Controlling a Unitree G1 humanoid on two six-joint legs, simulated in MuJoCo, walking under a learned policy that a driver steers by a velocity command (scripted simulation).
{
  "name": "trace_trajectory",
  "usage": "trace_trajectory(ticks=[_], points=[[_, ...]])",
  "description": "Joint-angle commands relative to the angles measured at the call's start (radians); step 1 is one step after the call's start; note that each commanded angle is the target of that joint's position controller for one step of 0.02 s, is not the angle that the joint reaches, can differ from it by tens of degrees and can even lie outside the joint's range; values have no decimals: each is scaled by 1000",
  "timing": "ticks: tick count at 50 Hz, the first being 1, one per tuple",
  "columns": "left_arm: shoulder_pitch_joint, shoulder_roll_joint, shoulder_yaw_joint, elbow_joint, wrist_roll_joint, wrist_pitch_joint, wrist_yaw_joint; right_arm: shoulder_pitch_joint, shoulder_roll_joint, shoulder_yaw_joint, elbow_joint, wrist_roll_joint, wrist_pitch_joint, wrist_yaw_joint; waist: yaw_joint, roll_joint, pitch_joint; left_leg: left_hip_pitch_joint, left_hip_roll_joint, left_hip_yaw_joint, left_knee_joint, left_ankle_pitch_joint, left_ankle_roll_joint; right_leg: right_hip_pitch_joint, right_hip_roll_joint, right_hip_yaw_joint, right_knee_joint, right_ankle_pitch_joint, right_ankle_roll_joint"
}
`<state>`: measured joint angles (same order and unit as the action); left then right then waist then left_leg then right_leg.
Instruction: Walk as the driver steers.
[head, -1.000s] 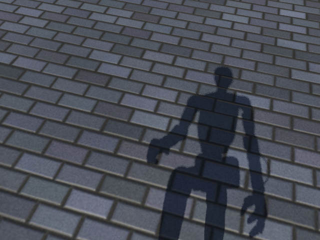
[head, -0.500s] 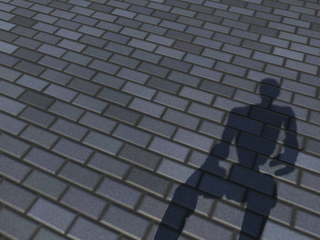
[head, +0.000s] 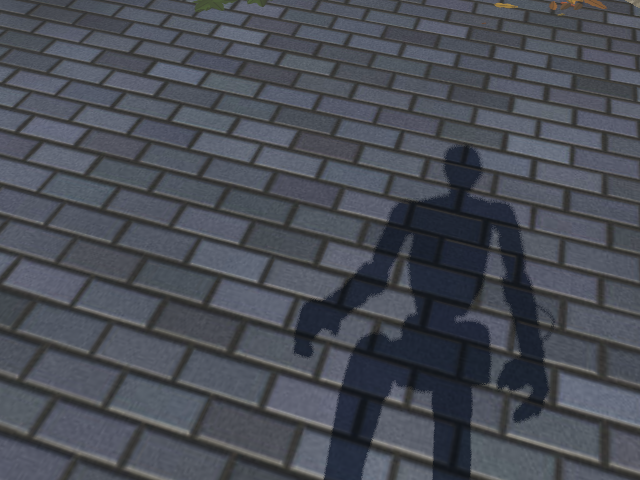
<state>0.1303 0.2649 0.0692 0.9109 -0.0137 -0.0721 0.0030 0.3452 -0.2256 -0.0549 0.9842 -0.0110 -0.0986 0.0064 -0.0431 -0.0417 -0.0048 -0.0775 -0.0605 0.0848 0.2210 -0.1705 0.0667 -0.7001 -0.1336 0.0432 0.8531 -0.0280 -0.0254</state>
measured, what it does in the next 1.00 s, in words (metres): walks ahead, turning right: right foot, then left foot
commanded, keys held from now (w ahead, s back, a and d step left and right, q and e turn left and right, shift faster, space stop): e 0.42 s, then no key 0.04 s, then w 0.54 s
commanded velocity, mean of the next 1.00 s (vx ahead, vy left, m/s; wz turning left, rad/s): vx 0.26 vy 0.00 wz -0.29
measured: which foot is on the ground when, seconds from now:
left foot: down 0.00-0.22, up 0.24-0.66, down 0.68-1.00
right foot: up 0.00-0.18, down 0.20-0.68, up 0.70-1.00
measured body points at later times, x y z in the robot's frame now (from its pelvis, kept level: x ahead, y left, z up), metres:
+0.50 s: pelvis +0.17 -0.04 -0.02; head +0.21 -0.07 +0.43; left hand +0.36 +0.20 -0.12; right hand +0.25 -0.34 -0.14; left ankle +0.26 +0.12 -0.70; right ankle +0.24 -0.13 -0.75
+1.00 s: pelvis +0.31 -0.05 +0.00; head +0.34 -0.04 +0.45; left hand +0.58 +0.11 -0.11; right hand +0.19 -0.29 -0.12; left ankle +0.25 +0.10 -0.75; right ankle +0.40 -0.25 -0.70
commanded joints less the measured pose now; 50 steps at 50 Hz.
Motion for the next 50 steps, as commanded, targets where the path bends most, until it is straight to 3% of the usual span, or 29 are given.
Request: trace_trajectory(ticks=[1, 3, 6, 8, 9, 10, 11, 12, 13, 14, 15, 16, 17, 19, 23, 26, 29, 32, 33, 34, 35, 36, 37, 39, 42, 46, 50], points=[[-48, 11, -5, -53, 4, -8, -12, -47, -148, -24, -55, -4, -12, -19, 18, 98, 57, -90, 233, -24, -86, 420, 102, 88, 35, -41, -169, 159, -2], [-94, 7, -10, -74, 5, -6, -22, -22, -156, -23, -40, -3, -5, -26, 0, 101, 49, -56, 245, 14, -51, 487, 92, 133, 62, -58, -223, 187, -6], [-117, 41, -1, -115, 7, -2, -41, -39, -178, -32, -38, 13, 20, -40, 10, 125, 37, 64, 289, 23, 58, 583, 73, 112, 84, -65, -269, 79, -31], [-41, 84, 17, -118, 12, -4, -55, -75, -199, -42, -55, 24, 40, -55, 56, 144, -13, 108, 299, 23, 201, 729, 48, 191, 125, -96, -289, -25, -59], [65, 116, 36, -93, 12, -8, -59, -98, -200, -43, -69, 28, 50, -61, 108, 123, -63, 98, 269, 43, 350, 739, 21, 312, 161, -115, -356, 11, -78], [153, 184, 61, -79, 16, -9, -49, -70, -197, -41, -84, 19, 52, -62, 136, 39, -131, 1, 196, 71, 576, 576, -35, 496, 129, -37, -404, 283, -116], [192, 272, 78, -93, 24, 3, -27, 10, -115, -15, -115, -28, 41, -51, 79, -182, -255, -330, 71, 73, 942, -110, -106, 828, -107, 273, -301, 737, -251], [192, 266, 65, -117, 26, 5, -27, 63, -80, 7, -124, -16, 23, -34, 67, -222, -433, -529, -45, -104, 1195, -565, -123, 1002, -274, 613, -386, 726, -429], [158, 211, 54, -145, 23, 14, -27, 1, -151, -12, -130, 15, 16, -22, 98, -89, -413, -573, 23, -198, 1238, -490, -103, 918, -215, 527, -427, 522, -385], [78, 168, 44, -166, 13, 21, -22, -75, -159, -16, -152, 33, 23, -26, 87, -24, -288, -616, 59, -176, 1187, -396, -94, 787, -162, 417, -460, 343, -327], [25, 141, 36, -178, 4, 29, -17, -107, -161, -21, -148, 22, 37, -41, 64, 56, -185, -603, 98, -165, 1105, -333, -100, 628, -117, 343, -500, 222, -280], [-1, 129, 32, -186, 5, 36, -11, -119, -176, -32, -160, 8, 55, -54, 42, 42, -139, -546, 119, -168, 1025, -297, -101, 501, -89, 318, -529, 130, -260], [-11, 135, 34, -192, 17, 43, -9, -117, -171, -35, -169, 2, 70, -60, 24, 3, -120, -485, 113, -160, 978, -270, -102, 413, -57, 302, -553, 82, -250], [-10, 156, 43, -202, 28, 46, -1, -98, -137, -30, -176, 0, 80, -69, 12, -49, -121, -444, 92, -146, 874, -238, -111, 359, -22, 269, -561, 100, -247], [3, 169, 48, -222, 14, 60, 24, -124, -132, -27, -189, 1, 87, -76, 30, -62, -168, -449, 88, -163, 730, -150, -137, 395, -19, 284, -551, -27, -223], [4, 155, 39, -226, 9, 68, 33, -167, -130, -23, -213, 5, 80, -60, 48, -111, -154, -405, 90, -136, 619, -107, -139, 356, -1, 312, -598, -378, -199], [50, 148, 31, -212, 17, 68, 31, -170, -131, -20, -220, 12, 52, -38, 63, -120, -134, -332, 78, -100, 510, -155, -118, 359, -20, 344, -600, -478, -194], [56, 132, 19, -205, 7, 69, 25, -95, -114, -19, -188, 18, 22, -20, 16, -93, -84, -150, 58, -54, 277, -112, -50, 286, 15, 334, -560, -589, -153], [43, 103, 10, -212, 6, 67, 24, -43, -127, -23, -172, 12, 16, -21, -8, -58, -64, -71, 109, -106, 204, -145, -20, 222, 57, 306, -495, -593, -116], [13, 34, -7, -230, 4, 59, 22, 57, -175, -31, -152, -5, 11, -25, -30, 103, -65, 29, 298, -336, 89, -282, 40, 97, 151, 178, -217, -542, -56], [-8, 50, 1, -274, -11, 32, 14, 74, -287, -61, -144, -20, 14, -17, -7, 301, 33, 58, 449, -673, -47, -486, 154, -154, 244, 18, -57, -511, -37], [-51, 119, 17, -280, -14, 8, 8, 43, -264, -64, -157, -23, 4, -19, -14, 252, 91, 11, 479, -744, -77, -560, 195, -209, 171, 95, 56, -438, -40], [-29, 142, 27, -262, -14, -1, -2, -6, -216, -52, -172, -5, -3, -25, 15, 211, 94, 29, 432, -652, -66, -506, 160, -224, 144, 100, 88, -339, -39], [-14, 118, 28, -234, 3, 0, -7, -17, -183, -42, -174, 16, -4, -25, 19, 194, 72, 54, 358, -497, -79, -367, 106, -202, 112, 55, 93, -227, -17], [-51, 55, 18, -233, 7, 1, -13, 53, -139, -28, -144, 14, -4, -23, -3, 177, 51, 37, 296, -331, -92, -125, 91, -128, 97, -9, 68, -82, 9], [-151, 15, 2, -260, -4, -5, -23, 100, -161, -31, -128, 17, 6, -25, -45, 188, 67, 5, 263, -216, -91, 14, 87, -9, 99, -56, -147, 7, 28], [-225, 23, -4, -284, -15, -15, -42, 146, -194, -39, -109, 29, 16, -22, -76, 190, 98, 19, 294, -209, -61, 56, 100, 78, 115, -86, -282, -22, 20]])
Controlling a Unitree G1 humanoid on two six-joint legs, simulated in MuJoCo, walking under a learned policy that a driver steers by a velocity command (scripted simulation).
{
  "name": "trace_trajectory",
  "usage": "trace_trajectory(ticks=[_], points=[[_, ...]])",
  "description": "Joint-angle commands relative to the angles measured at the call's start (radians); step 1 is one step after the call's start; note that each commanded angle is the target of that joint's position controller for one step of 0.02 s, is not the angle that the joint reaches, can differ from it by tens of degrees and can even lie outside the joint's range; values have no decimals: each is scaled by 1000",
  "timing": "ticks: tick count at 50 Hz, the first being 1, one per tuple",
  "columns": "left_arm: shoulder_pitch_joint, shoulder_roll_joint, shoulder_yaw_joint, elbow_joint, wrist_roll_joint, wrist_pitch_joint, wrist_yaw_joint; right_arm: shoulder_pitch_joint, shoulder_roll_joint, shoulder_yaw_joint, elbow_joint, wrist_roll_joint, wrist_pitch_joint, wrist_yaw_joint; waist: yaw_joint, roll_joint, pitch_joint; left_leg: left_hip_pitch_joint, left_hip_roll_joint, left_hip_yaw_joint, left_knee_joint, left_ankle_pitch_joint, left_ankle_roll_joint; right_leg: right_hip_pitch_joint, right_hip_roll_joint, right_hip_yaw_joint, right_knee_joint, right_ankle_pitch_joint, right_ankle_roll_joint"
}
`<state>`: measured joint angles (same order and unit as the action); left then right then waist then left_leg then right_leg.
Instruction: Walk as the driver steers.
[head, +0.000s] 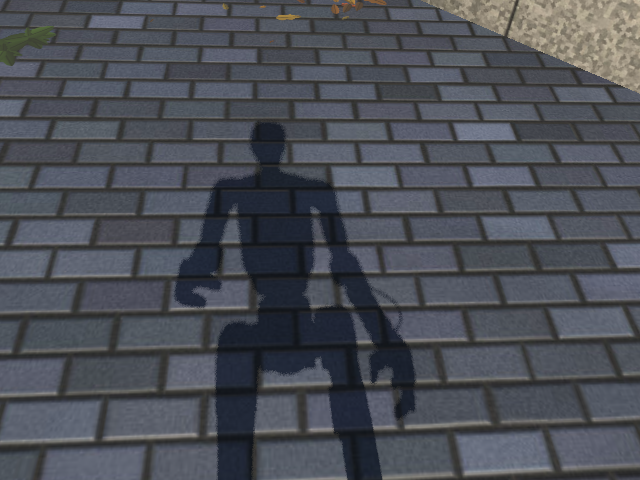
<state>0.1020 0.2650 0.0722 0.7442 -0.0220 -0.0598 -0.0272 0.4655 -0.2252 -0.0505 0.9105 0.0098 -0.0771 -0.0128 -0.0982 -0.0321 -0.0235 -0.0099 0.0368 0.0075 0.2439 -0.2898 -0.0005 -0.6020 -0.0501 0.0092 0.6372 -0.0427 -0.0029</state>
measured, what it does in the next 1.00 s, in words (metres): walks ahead, turning left: right foot, then left foot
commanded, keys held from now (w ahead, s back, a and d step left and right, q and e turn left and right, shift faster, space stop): w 0.12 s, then w+q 0.68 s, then w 0.12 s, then w+e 0.08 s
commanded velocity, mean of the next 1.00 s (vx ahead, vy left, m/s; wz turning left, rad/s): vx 0.49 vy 0.00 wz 0.33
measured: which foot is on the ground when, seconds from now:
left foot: down 0.00-0.14, up 0.16-0.62, down 0.64-1.00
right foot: up 0.00-0.10, down 0.12-0.64, up 0.66-1.00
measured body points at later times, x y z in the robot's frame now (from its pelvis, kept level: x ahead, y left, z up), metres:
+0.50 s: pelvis +0.26 -0.04 -0.01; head +0.28 -0.03 +0.44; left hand +0.25 +0.24 -0.14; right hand +0.47 -0.27 -0.11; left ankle +0.43 +0.14 -0.69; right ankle +0.17 -0.15 -0.75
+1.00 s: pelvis +0.54 +0.06 +0.00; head +0.56 +0.08 +0.45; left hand +0.63 +0.36 -0.10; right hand +0.72 -0.17 -0.11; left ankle +0.46 +0.11 -0.75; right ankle +0.78 -0.04 -0.69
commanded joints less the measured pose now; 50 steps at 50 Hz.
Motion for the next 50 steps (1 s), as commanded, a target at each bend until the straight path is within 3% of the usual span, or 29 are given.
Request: trace_trajectory(ticks=[1, 3, 4, 5, 6, 7, 8, 9, 10, 11, 12, 14, 17, 20, 22, 26, 29, 30, 31, 32, 33, 34, 35, 36, 37, 39, 41, 46, 50], points=[[-205, 29, -7, -124, -9, -30, -16, 32, -198, -45, -30, 12, -1, -2, -19, 183, 124, -32, 212, -141, -71, 192, 168, -9, 33, -53, -89, -33, -15], [-176, 57, 1, -125, -10, -36, -21, 23, -214, -52, -23, 19, 8, -3, 17, 199, 115, -1, 242, -152, -28, 302, 158, 62, 43, -55, -133, -81, -48], [-111, 79, 12, -109, -7, -38, -19, -2, -223, -54, -26, 21, 12, -4, 66, 202, 78, -2, 234, -130, 39, 465, 143, 170, 64, -70, -164, -76, -70], [21, 118, 34, -65, -3, -36, -12, -16, -213, -51, -29, 22, 13, -5, 134, 176, -7, -31, 191, -77, 186, 638, 118, 364, 85, -82, -188, -60, -99], [211, 175, 57, -19, 3, -35, 0, -42, -188, -39, -50, 10, 9, -6, 221, 130, -144, -191, 145, -31, 427, 585, 80, 663, -9, 17, -147, -48, -148], [354, 288, 82, 6, 23, -27, 8, 28, -74, -1, -89, -1, -10, -1, 234, -134, -321, -612, 2, 32, 846, 178, 6, 1083, -300, 448, -174, -172, -294], [374, 222, 61, 19, 22, -22, 8, 25, -93, -6, -72, 16, -36, 3, 235, -217, -386, -721, -41, -121, 1019, -276, 11, 1048, -375, 698, -323, -283, -332], [298, 164, 39, 19, 19, -22, 9, -58, -176, -32, -95, 45, -44, 7, 222, -154, -208, -806, 16, -137, 1087, -222, 28, 915, -336, 543, -338, -302, -279], [225, 123, 26, 10, 16, -23, 10, -114, -177, -33, -104, 44, -42, 5, 191, -101, -118, -790, 63, -108, 1056, -132, 39, 771, -293, 404, -360, -264, -238], [158, 90, 15, 8, 18, -26, 7, -141, -162, -35, -105, 29, -34, 1, 159, -57, -43, -756, 89, -98, 998, -62, 36, 640, -248, 311, -404, -215, -217], [115, 67, 9, 10, 26, -34, 4, -130, -147, -40, -100, 21, -18, -2, 123, -80, -2, -699, 113, -105, 954, -9, 36, 545, -211, 228, -441, -164, -195], [89, 62, 13, 28, 30, -49, 1, -97, -94, -32, -90, 22, 10, 0, 85, -86, 27, -641, 121, -105, 934, 44, 29, 449, -193, 131, -493, -66, -193], [105, 84, 22, 61, 39, -62, 11, -145, -92, -36, -117, 16, 25, -1, 75, -36, 65, -705, 110, -132, 857, 151, 13, 435, -195, 23, -517, 82, -199], [107, 103, 23, 75, 36, -62, 23, -235, -86, -29, -150, 11, 16, 15, 91, -21, 86, -688, 91, -101, 646, 332, 17, 442, -166, -83, -527, 129, -173], [133, 122, 27, 85, 30, -60, 31, -324, -72, -17, -181, 7, 14, 32, 125, -3, 108, -664, 80, -45, 532, 398, 26, 459, -173, -124, -541, 126, -164], [209, 157, 37, 117, 11, -32, 39, -440, -73, -9, -254, 11, 16, 61, 164, 14, 137, -728, 66, -3, 412, 336, 59, 642, -228, -161, -483, 202, -149], [201, 196, 47, 113, 5, -4, 47, -423, -114, -27, -291, 12, 21, 77, 125, -31, 77, -622, -9, 80, 391, 182, 106, 727, -239, -203, -325, 598, -116], [196, 211, 50, 108, 6, 5, 52, -356, -142, -42, -285, 13, 25, 77, 83, -53, 25, -522, -50, 109, 397, 127, 127, 733, -232, -215, -206, 753, -104], [181, 217, 49, 103, 4, 14, 56, -218, -186, -67, -256, 16, 26, 72, 3, -52, -48, -328, -96, 121, 355, 142, 158, 679, -206, -234, -16, 802, -83], [183, 202, 40, 89, 10, 10, 61, -54, -260, -103, -220, 16, 34, 54, -75, 6, -137, -26, -65, 14, 317, 176, 204, 478, -167, -237, 256, 610, -42], [294, 41, -11, 38, 46, -16, 42, -39, -378, -124, -215, 21, 32, 42, 33, 285, -237, 366, 210, -527, 271, 68, 388, 3, 22, -190, 656, -321, 25], [218, 95, -11, 21, 15, -63, 24, -7, -317, -101, -248, 14, 21, 43, -13, 210, -400, 464, 310, -876, 85, -39, 461, -133, 100, 58, 807, -547, 21], [106, 153, 7, -12, -24, -86, 14, -33, -258, -84, -240, 0, 13, 44, -39, 148, -275, 394, 278, -732, 60, 13, 390, -221, 41, 100, 801, -464, -6], [74, 137, -1, -26, -21, -97, 16, -94, -231, -76, -247, 4, 7, 43, 1, 72, -169, 244, 236, -600, 64, 94, 351, -209, -5, 92, 715, -381, -22], [67, 133, 2, -18, 3, -96, 24, -169, -200, -66, -262, 3, 6, 42, 49, 16, -92, 82, 196, -496, 55, 201, 324, -150, -39, 83, 621, -338, -18], [104, 147, 15, -13, 21, -69, 26, -238, -171, -54, -294, -12, 5, 36, 110, 45, -53, -100, 150, -407, 12, 316, 312, -23, -69, 86, 531, -297, -3], [119, 119, 11, -13, 31, -46, 27, -237, -182, -56, -294, -5, 1, 28, 127, 48, -35, -185, 135, -340, -14, 385, 316, 4, -71, 61, 444, -260, 29], [-37, 67, -15, -48, 33, -39, 22, -174, -195, -55, -260, 0, 1, 7, 62, 90, 13, -254, 60, -185, -29, 337, 244, 52, -38, 23, 81, 89, 62], [-125, 87, -17, -69, 9, -47, 4, -118, -208, -54, -223, 0, -4, 15, 9, 115, 46, -159, 116, -198, -21, 225, 226, 40, -23, 14, -51, 180, 30]])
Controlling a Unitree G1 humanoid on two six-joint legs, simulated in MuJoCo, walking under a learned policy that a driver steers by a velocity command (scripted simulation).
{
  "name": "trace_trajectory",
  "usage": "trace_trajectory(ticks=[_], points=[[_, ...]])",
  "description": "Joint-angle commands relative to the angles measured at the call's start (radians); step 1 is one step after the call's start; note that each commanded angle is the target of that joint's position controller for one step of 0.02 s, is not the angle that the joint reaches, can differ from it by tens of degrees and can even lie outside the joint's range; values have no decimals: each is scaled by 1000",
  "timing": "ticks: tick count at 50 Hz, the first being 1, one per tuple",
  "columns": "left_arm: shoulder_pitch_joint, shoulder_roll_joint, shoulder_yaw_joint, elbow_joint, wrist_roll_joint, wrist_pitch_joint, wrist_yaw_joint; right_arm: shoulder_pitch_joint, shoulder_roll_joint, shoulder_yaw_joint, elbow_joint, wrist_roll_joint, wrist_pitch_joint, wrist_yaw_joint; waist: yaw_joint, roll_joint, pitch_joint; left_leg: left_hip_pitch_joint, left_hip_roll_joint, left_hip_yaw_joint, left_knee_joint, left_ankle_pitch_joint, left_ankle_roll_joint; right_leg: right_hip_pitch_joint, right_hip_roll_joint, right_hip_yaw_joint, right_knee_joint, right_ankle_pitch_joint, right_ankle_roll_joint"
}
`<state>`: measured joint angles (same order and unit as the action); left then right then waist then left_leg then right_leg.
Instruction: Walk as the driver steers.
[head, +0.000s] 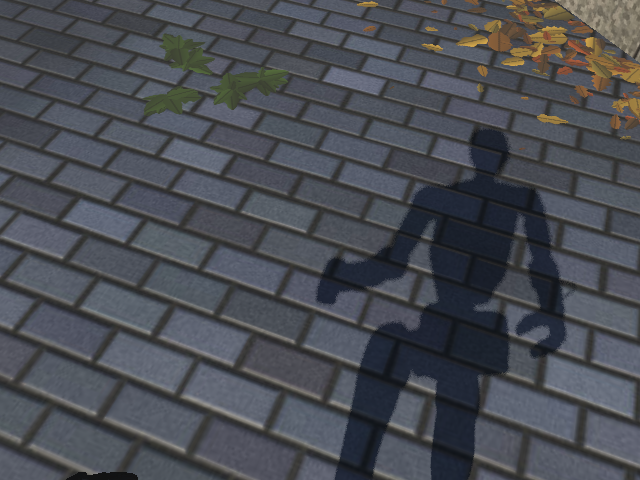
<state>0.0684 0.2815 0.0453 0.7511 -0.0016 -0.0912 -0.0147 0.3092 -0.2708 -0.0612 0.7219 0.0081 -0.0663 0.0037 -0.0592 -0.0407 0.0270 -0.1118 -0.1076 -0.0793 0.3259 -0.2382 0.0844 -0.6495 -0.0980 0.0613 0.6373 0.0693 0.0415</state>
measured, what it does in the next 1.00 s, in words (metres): walks ahead: right foot, then left foot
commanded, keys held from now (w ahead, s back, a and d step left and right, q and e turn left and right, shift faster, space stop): w+e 0.04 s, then e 0.36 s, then no key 0.16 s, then w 0.44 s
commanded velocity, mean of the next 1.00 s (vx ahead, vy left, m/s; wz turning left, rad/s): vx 0.26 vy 0.00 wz -0.21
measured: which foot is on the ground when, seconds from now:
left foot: down 0.00-0.14, up 0.16-0.62, down 0.64-1.00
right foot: up 0.00-0.12, down 0.14-0.66, up 0.68-0.98, down 1.00-1.00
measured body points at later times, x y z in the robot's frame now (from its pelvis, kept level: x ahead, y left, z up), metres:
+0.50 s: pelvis +0.20 -0.06 -0.01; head +0.24 -0.08 +0.44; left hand +0.37 +0.20 -0.10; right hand +0.31 -0.36 -0.11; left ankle +0.30 +0.10 -0.70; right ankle +0.23 -0.14 -0.74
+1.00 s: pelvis +0.34 -0.10 -0.01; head +0.35 -0.10 +0.44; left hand +0.59 +0.10 -0.10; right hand +0.27 -0.38 -0.13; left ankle +0.30 +0.08 -0.74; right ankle +0.36 -0.22 -0.75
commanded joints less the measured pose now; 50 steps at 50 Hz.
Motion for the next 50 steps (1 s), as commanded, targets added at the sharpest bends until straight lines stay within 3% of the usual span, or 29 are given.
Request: trace_trajectory(ticks=[1, 4, 5, 6, 7, 8, 9, 10, 11, 12, 13, 16, 18, 20, 22, 25, 28, 31, 32, 33, 34, 35, 36, 38, 42, 45, 48, 49, 50], points=[[-111, 78, 11, -87, -13, -17, -13, 50, -164, -43, -25, 1, -14, 0, -37, 122, 6, -5, 284, -121, -90, 185, 139, 54, 26, -37, -67, 38, -31], [-108, 89, 15, -102, -4, -25, -32, 52, -168, -45, -2, -5, -1, -8, -21, 125, 20, 124, 322, -105, 0, 416, 106, 16, 49, -49, -117, -88, -87], [-62, 100, 21, -92, 0, -27, -36, 35, -173, -46, -3, -7, 5, -13, 4, 135, -11, 140, 312, -82, 58, 565, 84, 80, 73, -65, -129, -111, -104], [30, 119, 34, -66, 5, -30, -38, 2, -176, -45, -12, -6, 10, -19, 57, 137, -73, 137, 278, -43, 161, 739, 55, 212, 115, -98, -156, -73, -124], [138, 159, 51, -39, 11, -32, -35, -9, -165, -39, -24, -11, 13, -26, 110, 111, -154, 92, 222, 7, 322, 772, 13, 386, 111, -80, -167, 80, -153], [247, 245, 67, -37, 21, -29, -30, 13, -128, -23, -63, -39, 9, -35, 123, -38, -285, -114, 142, 58, 635, 422, -49, 666, -76, 161, -111, 442, -236], [248, 270, 67, -37, 19, -18, -33, 165, -61, 0, -58, -36, -4, -24, 55, -262, -412, -450, -4, 42, 960, -397, -125, 967, -288, 545, -144, 577, -434], [264, 199, 58, -47, -10, -2, -30, 133, -148, -10, -41, -20, -8, -15, 110, -129, -444, -509, 45, -60, 1033, -398, -126, 968, -253, 568, -192, 382, -409], [200, 171, 50, -67, -15, 10, -24, 18, -166, -17, -72, 1, -4, -12, 122, -69, -307, -575, 83, -43, 1033, -334, -127, 859, -212, 446, -208, 294, -367], [154, 158, 45, -79, -14, 22, -18, -52, -165, -17, -86, -5, 2, -20, 113, 20, -217, -581, 114, -19, 992, -279, -129, 725, -173, 371, -232, 275, -336], [126, 154, 42, -89, -10, 31, -12, -85, -166, -21, -101, -17, 12, -29, 94, 46, -159, -555, 134, -15, 939, -242, -133, 603, -149, 334, -256, 281, -326], [94, 163, 49, -99, 7, 44, -3, -31, -123, -16, -104, -20, 39, -44, 30, -39, -139, -443, 137, -2, 798, -206, -145, 434, -82, 266, -302, 300, -314], [99, 184, 59, -98, 3, 52, 8, -32, -113, -14, -100, -24, 45, -54, 28, -45, -164, -432, 123, 4, 713, -168, -163, 417, -70, 250, -296, 333, -316], [103, 197, 65, -99, -7, 68, 21, -54, -113, -14, -101, -26, 51, -60, 35, -41, -190, -425, 116, -7, 651, -99, -177, 414, -57, 258, -289, 240, -300], [92, 182, 60, -103, -12, 83, 32, -78, -107, -13, -99, -20, 57, -59, 45, -52, -191, -411, 119, -9, 587, -32, -182, 402, -41, 251, -293, 86, -273], [98, 163, 51, -100, -5, 99, 39, -138, -99, -11, -115, -14, 55, -50, 74, -81, -157, -373, 125, -8, 488, -5, -178, 379, -32, 271, -296, -85, -261], [112, 152, 42, -95, 4, 107, 34, -165, -102, -12, -126, -10, 39, -39, 93, -98, -139, -318, 120, 5, 378, -47, -160, 406, -49, 308, -254, -60, -265], [121, 106, 16, -86, -1, 108, 27, -118, -75, -7, -111, -12, 15, -20, 55, -88, -129, -118, 110, 45, 101, 51, -110, 348, -1, 322, -233, -360, -213], [140, 80, 5, -84, 9, 101, 25, -101, -110, -13, -113, -23, 9, -23, 58, -46, -125, -30, 191, -25, 89, 43, -75, 282, 38, 303, -184, -482, -173], [177, 47, -4, -90, 16, 87, 21, -80, -186, -29, -115, -38, 9, -27, 93, 119, -121, 44, 317, -187, 60, 8, 10, 166, 148, 165, -46, -577, -126], [128, 70, 1, -116, 5, 70, 19, -2, -211, -45, -76, -42, 11, -22, 57, 276, -86, 33, 413, -386, -42, -174, 119, 58, 199, 17, 90, -597, -88], [56, 135, 19, -137, -1, 56, 19, 40, -194, -43, -68, -29, 6, -19, 5, 269, -19, 39, 467, -507, -99, -283, 171, -42, 154, 17, 221, -629, -64], [39, 155, 33, -133, -10, 49, 15, 53, -180, -40, -60, -20, 1, -22, 1, 227, 7, 45, 459, -499, -106, -333, 168, -96, 123, 30, 315, -611, -56], [53, 128, 33, -119, -12, 45, 4, 39, -163, -35, -58, -3, -4, -27, 14, 201, 17, 63, 407, -406, -113, -308, 131, -137, 81, 19, 354, -515, -50], [0, 37, 8, -117, -9, 22, -16, 14, -157, -36, -58, 1, 2, -22, 3, 204, -3, -40, 291, -162, -129, -47, 83, 73, 89, -77, 127, -354, -42], [-31, 44, 7, -126, -16, 17, -25, 49, -184, -45, -42, 10, 6, -11, -10, 219, -17, -79, 301, -130, -114, -13, 96, 206, 108, -105, -10, -317, -39], [39, 71, 19, -103, -19, 14, -26, 46, -184, -42, -34, 21, 12, -5, 39, 192, -24, -136, 316, -135, -60, -42, 77, 375, 120, -116, -136, -234, -66], [102, 88, 28, -81, -20, 15, -21, 47, -167, -35, -31, 17, 12, -5, 70, 178, -40, -171, 303, -123, -14, -33, 57, 470, 122, -112, -155, -237, -80], [200, 119, 42, -59, -21, 16, -10, 33, -132, -22, -33, 9, 8, -6, 121, 155, -76, -238, 267, -77, 102, 6, 20, 609, 78, -55, -167, -251, -106]])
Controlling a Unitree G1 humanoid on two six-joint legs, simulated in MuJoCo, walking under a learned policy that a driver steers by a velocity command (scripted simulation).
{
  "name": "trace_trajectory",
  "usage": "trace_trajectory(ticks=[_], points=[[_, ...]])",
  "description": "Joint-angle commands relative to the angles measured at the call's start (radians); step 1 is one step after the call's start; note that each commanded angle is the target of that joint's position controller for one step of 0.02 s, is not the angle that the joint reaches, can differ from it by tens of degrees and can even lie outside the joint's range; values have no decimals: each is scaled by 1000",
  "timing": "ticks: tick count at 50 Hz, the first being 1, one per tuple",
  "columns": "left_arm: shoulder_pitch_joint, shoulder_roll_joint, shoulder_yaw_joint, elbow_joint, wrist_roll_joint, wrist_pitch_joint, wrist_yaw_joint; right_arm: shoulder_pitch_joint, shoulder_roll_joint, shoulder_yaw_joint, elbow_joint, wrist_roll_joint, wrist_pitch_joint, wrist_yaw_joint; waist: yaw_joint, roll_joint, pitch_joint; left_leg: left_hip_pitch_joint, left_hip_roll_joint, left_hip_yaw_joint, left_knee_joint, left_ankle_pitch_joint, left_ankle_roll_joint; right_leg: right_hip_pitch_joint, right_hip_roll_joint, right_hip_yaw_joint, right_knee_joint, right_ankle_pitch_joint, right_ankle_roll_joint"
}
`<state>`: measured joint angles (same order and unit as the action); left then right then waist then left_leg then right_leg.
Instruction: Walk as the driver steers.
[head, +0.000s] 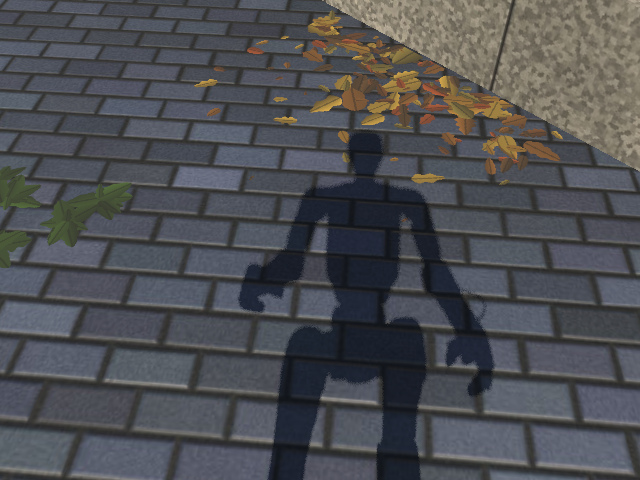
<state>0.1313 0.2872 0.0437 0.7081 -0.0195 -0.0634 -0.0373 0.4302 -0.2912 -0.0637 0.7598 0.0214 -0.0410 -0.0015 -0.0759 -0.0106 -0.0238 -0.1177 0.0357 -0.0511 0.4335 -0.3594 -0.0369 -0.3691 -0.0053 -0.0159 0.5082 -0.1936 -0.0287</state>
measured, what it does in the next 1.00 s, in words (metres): walks ahead, turning left: left foot, then right foot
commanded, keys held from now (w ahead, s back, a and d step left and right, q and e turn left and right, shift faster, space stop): w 0.06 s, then w+q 0.58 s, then q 0.02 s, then no key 0.34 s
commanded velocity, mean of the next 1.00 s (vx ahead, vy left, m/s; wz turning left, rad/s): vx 0.39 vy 0.00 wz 0.32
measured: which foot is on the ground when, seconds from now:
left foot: down 0.00-0.00, up 0.02-0.48, down 0.50-0.98, up 1.00-1.00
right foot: down 0.00-0.52, up 0.54-0.94, down 0.96-1.00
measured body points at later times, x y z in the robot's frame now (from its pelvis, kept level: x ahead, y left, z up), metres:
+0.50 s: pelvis +0.25 +0.02 -0.02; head +0.29 +0.03 +0.43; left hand +0.19 +0.30 -0.15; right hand +0.52 -0.16 -0.09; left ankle +0.38 +0.13 -0.73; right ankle +0.05 -0.11 -0.73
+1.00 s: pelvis +0.50 +0.06 -0.01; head +0.53 +0.07 +0.44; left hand +0.59 +0.36 -0.09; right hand +0.69 -0.16 -0.12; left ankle +0.38 +0.13 -0.73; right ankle +0.65 +0.01 -0.73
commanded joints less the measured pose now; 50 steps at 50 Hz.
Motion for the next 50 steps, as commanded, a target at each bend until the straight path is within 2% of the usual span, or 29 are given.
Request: trace_trajectory(ticks=[1, 2, 3, 4, 5, 6, 8, 13, 16, 20, 23, 24, 25, 26, 27, 28, 29, 30, 31, 32, 33, 36, 39, 42, 45, 47, 48, 49, 50], points=[[263, 199, 64, -2, 14, -12, 26, -107, -31, 6, -104, -20, -28, 0, 184, -74, -107, -408, 24, 13, 332, 55, 69, 522, -224, 304, -115, -85, -115], [346, 283, 87, 18, 18, -10, 17, -95, -36, 7, -148, -5, -49, -11, 195, -307, -145, -642, -58, 23, 606, -195, 36, 610, -378, 694, -256, -309, -257], [304, 209, 63, 15, 10, -16, 12, -112, -123, -17, -138, 10, -57, -12, 184, -201, -67, -735, 2, -38, 743, -172, 43, 564, -373, 696, -278, -406, -262], [260, 156, 48, 9, 12, -20, 13, -140, -138, -22, -131, 19, -59, -5, 163, -158, 3, -760, 37, -38, 765, -79, 63, 499, -336, 574, -277, -371, -227], [212, 131, 40, 0, 21, -22, 14, -146, -120, -19, -117, 12, -57, -4, 144, -109, 22, -739, 61, -30, 750, 3, 68, 443, -293, 478, -291, -281, -203], [180, 107, 32, -1, 26, -23, 14, -158, -108, -19, -114, 4, -53, 0, 127, -96, 49, -722, 82, -33, 718, 59, 66, 393, -268, 401, -307, -160, -192], [157, 89, 29, 4, 32, -29, 17, -148, -75, -15, -103, 5, -38, 10, 101, -108, 55, -661, 95, -33, 688, 136, 59, 324, -231, 267, -340, 19, -172], [167, 113, 39, 42, 29, -40, 29, -240, -37, -2, -136, -1, -24, 14, 108, -54, 75, -652, 57, -38, 467, 328, 30, 300, -210, 53, -368, 285, -153], [187, 131, 40, 66, 23, -39, 38, -347, -14, 12, -168, -2, -30, 34, 145, -48, 104, -583, 42, 28, 292, 453, 44, 286, -206, -31, -389, 288, -131], [239, 153, 47, 106, 9, -19, 43, -437, -17, 14, -219, 4, -32, 64, 159, -30, 129, -588, 20, 67, 182, 411, 91, 417, -251, -80, -339, 408, -112], [227, 200, 61, 100, 7, 5, 58, -382, -68, -11, -231, -1, -24, 74, 96, -83, 41, -445, -65, 149, 179, 253, 148, 504, -258, -128, -142, 906, -80], [222, 211, 64, 96, 10, 16, 65, -276, -105, -31, -211, 0, -19, 70, 35, -95, -25, -310, -102, 165, 173, 221, 173, 494, -248, -142, 11, 1019, -68], [208, 207, 60, 86, 8, 19, 71, -118, -155, -60, -176, 3, -14, 57, -55, -67, -104, -58, -119, 140, 114, 275, 213, 373, -217, -163, 232, 968, -38], [243, 147, 38, 59, 37, 7, 72, 12, -239, -82, -152, 2, 1, 32, -77, 95, -220, 271, 67, -143, 128, 308, 277, 100, -150, -164, 563, 469, -5], [322, 42, -2, 19, 37, -25, 48, -43, -280, -79, -179, 6, -9, 34, 28, 292, -357, 556, 300, -739, -32, 109, 489, -286, 72, -9, 916, -365, 43], [208, 159, 26, 4, 8, -62, 29, -23, -195, -60, -184, -1, -12, 35, -48, 147, -367, 537, 282, -742, -113, 6, 436, -385, 15, 154, 950, -327, 24], [118, 164, 26, -34, -22, -77, 22, -58, -166, -50, -177, -8, -17, 32, -37, 99, -210, 403, 246, -591, -129, 52, 389, -417, -23, 134, 899, -251, 9], [94, 139, 20, -42, -8, -83, 28, -120, -156, -45, -180, -8, -23, 34, 18, -18, -97, 226, 203, -483, -145, 174, 362, -392, -64, 122, 798, -187, 10], [97, 143, 27, -35, 14, -76, 37, -174, -130, -38, -189, -12, -27, 32, 55, -23, -59, 114, 166, -404, -156, 280, 346, -334, -94, 119, 714, -153, 19], [121, 145, 30, -32, 22, -64, 37, -205, -123, -33, -202, -23, -28, 29, 87, 10, -36, 25, 142, -368, -179, 344, 346, -276, -108, 120, 689, -133, 29], [133, 143, 33, -32, 30, -51, 41, -229, -124, -34, -205, -24, -30, 26, 105, 25, -15, -34, 132, -345, -193, 451, 351, -251, -109, 110, 658, -131, 49], [134, 103, 24, -25, 42, -23, 52, -223, -139, -35, -170, -25, -34, 12, 116, 30, 0, -157, 100, -181, -170, 816, 337, -200, -91, 59, 525, -62, 105], [45, 60, 6, -39, 42, -23, 49, -202, -138, -32, -137, -17, -16, -5, 76, 68, -24, -191, 20, -69, -128, 824, 263, -122, -52, 31, 290, 168, 108], [-41, 66, 6, -55, 28, -30, 31, -147, -137, -27, -101, -13, 1, -15, 25, 88, -48, -130, 42, -106, -103, 685, 234, -74, -18, 41, 131, 330, 92], [-59, 101, 20, -66, 36, -36, 19, -146, -125, -21, -83, -19, 7, -15, 28, 101, -46, -28, 99, -185, -19, 649, 228, -87, -15, 69, 47, 251, 51], [-6, 110, 30, -53, 47, -44, 17, -173, -109, -15, -77, -17, 10, -15, 72, 100, -50, -1, 89, -210, 76, 637, 201, -12, -6, 58, -52, 268, 10], [28, 133, 35, -47, 57, -50, 22, -162, -90, -9, -80, -23, 6, -15, 82, 64, -76, -27, 32, -189, 155, 598, 161, 106, -47, 83, -91, 532, -19], [53, 181, 39, -60, 75, -53, 29, -86, -59, 2, -85, -42, -5, -12, 48, -50, -169, -148, -43, -160, 291, 370, 110, 330, -188, 203, -10, 907, -98], [101, 125, 28, -43, 76, -35, 33, 24, -41, 14, -48, -28, -5, -15, 59, -198, -294, -269, -101, -111, 477, -39, 40, 503, -337, 372, 6, 1004, -260]])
